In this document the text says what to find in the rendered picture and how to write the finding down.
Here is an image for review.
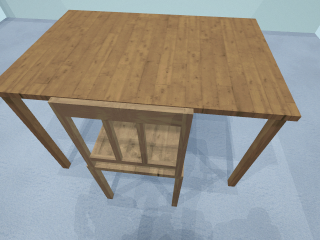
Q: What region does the table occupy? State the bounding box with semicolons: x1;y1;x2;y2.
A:
0;10;302;187

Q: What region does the chair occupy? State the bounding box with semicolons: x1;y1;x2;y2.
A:
48;97;194;207

